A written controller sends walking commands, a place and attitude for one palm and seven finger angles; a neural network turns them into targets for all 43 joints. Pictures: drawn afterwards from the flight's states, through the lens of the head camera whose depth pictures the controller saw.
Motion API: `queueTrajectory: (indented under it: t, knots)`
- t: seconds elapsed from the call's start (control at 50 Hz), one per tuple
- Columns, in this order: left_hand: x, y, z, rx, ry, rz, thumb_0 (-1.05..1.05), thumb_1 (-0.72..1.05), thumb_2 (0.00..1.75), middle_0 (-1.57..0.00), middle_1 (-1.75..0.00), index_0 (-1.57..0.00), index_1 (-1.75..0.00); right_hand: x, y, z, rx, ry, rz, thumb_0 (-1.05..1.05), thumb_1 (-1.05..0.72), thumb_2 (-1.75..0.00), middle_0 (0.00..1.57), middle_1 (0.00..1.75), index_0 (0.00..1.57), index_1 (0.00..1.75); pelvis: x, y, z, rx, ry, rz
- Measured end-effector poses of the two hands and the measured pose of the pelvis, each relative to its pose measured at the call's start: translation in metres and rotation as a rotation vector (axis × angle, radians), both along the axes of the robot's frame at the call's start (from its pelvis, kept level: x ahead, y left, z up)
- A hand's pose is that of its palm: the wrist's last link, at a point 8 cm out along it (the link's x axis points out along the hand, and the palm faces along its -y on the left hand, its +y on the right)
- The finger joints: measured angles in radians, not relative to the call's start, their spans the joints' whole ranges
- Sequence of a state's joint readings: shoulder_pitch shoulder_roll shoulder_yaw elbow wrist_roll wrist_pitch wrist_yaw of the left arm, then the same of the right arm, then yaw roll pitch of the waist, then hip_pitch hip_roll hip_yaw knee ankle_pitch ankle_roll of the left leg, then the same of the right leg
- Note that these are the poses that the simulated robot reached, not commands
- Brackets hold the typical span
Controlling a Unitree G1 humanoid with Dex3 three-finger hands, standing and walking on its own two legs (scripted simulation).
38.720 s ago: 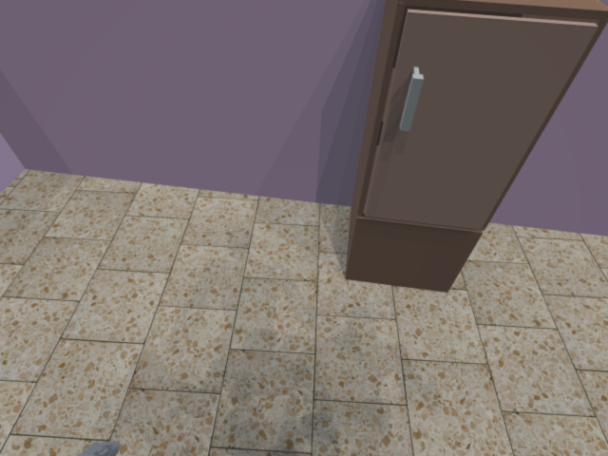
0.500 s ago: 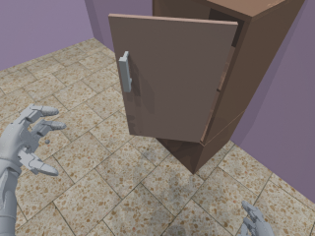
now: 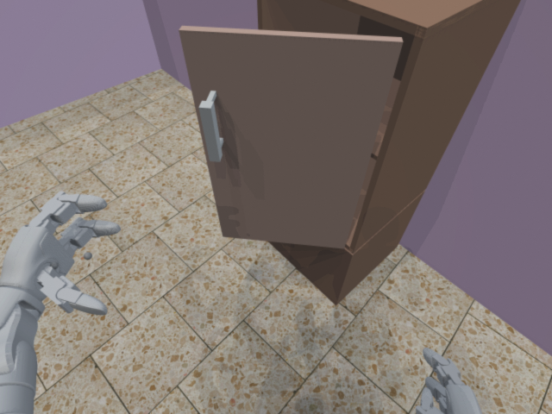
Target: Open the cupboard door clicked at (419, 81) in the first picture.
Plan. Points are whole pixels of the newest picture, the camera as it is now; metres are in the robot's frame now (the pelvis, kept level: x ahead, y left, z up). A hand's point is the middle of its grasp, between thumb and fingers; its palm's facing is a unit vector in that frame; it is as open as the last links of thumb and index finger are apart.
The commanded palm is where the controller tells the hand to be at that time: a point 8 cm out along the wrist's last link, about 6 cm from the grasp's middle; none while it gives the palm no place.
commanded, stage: move the hooked fingers beside the handle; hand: left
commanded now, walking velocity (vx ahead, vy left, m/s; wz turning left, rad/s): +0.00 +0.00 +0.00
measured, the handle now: (214, 126) +0.61 +0.17 +0.07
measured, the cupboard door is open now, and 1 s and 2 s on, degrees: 41 41 41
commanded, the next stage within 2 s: none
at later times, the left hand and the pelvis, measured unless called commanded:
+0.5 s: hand (124, 208) +0.38 +0.26 +0.09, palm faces -0.07 -1.00 +0.00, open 14.0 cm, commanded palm +0.35 +0.31 +0.09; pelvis +0.00 +0.01 -0.01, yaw -1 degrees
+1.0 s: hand (157, 171) +0.46 +0.23 +0.09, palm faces -0.08 -1.00 +0.00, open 14.0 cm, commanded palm +0.45 +0.29 +0.09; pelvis +0.01 +0.01 -0.01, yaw -1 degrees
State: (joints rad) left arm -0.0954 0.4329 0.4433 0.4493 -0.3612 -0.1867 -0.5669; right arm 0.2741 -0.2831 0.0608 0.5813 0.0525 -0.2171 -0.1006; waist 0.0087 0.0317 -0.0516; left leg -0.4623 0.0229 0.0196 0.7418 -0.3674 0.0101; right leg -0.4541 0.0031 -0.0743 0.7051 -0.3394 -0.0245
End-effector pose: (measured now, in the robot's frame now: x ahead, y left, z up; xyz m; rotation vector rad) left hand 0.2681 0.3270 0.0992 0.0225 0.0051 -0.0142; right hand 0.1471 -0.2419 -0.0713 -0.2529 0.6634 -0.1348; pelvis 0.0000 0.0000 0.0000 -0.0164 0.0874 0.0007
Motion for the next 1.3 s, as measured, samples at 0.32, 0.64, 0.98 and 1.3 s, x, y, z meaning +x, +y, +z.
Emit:
queueTrajectory:
  t: [0.32,0.64,0.98,1.3]
  knots:
    - [0.046,-0.006,-0.004,-0.02,0.002,-0.035,-0.02,-0.5,0.3,-0.3,-1.2,-0.3,-1.2,-0.014,-0.003,-0.007,-0.034,0.066,-0.017,0.02,-0.9,-0.89,0.21,0.3,0.21,0.3,-0.005,0.003,-0.003,-0.004,0.025,0.008]
    - [0.114,-0.017,-0.01,-0.032,0.019,-0.053,-0.02,-0.5,0.3,-0.3,-1.2,-0.3,-1.2,-0.069,-0.009,-0.025,-0.034,0.278,-0.111,0.01,-0.9,-0.89,0.21,0.3,0.21,0.3,0.003,0.011,-0.007,-0.004,0.09,-0.02]
    - [0.172,-0.036,-0.011,-0.018,0.028,-0.064,-0.02,-0.5,0.3,-0.3,-1.2,-0.3,-1.2,-0.097,-0.01,-0.036,-0.036,0.425,-0.163,0.01,-0.9,-0.89,0.21,0.3,0.21,0.3,0.007,0.014,-0.012,-0.01,0.151,-0.023]
    - [0.226,-0.049,-0.01,-0.007,0.047,-0.054,-0.02,-0.5,0.3,-0.3,-1.2,-0.3,-1.2,-0.146,-0.016,-0.043,-0.041,0.607,-0.241,0.01,-0.9,-0.89,0.21,0.3,0.21,0.3,0.008,0.009,-0.02,-0.015,0.221,-0.033]
